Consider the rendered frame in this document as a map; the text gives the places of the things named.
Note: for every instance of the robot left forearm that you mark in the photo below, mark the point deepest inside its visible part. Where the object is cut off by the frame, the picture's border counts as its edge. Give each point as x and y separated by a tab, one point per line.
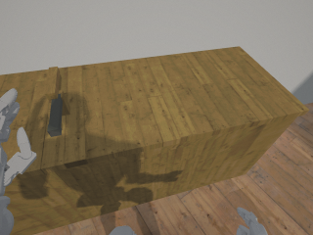
6	217

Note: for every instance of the right robot hand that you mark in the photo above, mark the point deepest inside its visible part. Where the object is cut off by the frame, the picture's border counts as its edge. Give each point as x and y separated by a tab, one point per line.
255	228

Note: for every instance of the left robot hand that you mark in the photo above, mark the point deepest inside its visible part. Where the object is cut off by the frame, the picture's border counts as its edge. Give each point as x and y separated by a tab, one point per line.
20	161

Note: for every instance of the counter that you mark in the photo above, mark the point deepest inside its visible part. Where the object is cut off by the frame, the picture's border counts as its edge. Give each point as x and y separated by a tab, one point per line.
138	130

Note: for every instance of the tap lever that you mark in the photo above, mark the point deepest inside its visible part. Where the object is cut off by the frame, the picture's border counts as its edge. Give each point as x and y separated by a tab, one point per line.
55	120

